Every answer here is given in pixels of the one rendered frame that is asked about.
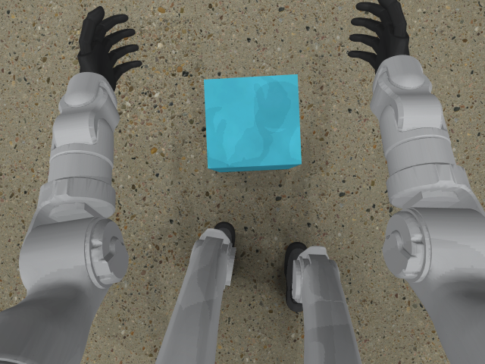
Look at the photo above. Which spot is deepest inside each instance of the left robot thigh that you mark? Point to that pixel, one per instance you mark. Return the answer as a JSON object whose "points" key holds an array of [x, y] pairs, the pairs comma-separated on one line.
{"points": [[191, 336]]}

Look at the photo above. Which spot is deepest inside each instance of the right robot forearm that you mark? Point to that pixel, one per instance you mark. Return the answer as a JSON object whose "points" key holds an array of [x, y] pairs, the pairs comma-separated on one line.
{"points": [[416, 142]]}

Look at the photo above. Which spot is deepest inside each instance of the robot left shin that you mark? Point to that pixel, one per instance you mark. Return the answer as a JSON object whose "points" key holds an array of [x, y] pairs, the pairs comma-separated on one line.
{"points": [[210, 232]]}

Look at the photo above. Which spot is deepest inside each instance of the left robot forearm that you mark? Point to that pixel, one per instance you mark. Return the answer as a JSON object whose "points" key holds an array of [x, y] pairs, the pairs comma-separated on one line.
{"points": [[82, 155]]}

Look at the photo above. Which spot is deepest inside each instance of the carton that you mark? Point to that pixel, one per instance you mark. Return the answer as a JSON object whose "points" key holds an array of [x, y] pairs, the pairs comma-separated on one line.
{"points": [[252, 123]]}

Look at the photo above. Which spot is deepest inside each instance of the right robot hand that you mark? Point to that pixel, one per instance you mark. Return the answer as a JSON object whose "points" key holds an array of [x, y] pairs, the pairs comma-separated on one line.
{"points": [[393, 39]]}

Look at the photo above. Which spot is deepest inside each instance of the robot left upper arm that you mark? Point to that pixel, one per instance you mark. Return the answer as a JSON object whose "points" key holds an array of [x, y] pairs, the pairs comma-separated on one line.
{"points": [[67, 268]]}

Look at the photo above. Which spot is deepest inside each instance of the robot right upper arm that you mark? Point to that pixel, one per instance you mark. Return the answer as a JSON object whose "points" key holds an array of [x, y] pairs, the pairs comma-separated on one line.
{"points": [[440, 252]]}

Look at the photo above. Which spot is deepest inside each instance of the left robot hand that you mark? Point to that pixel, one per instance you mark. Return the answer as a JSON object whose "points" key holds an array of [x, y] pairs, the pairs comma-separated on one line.
{"points": [[94, 55]]}

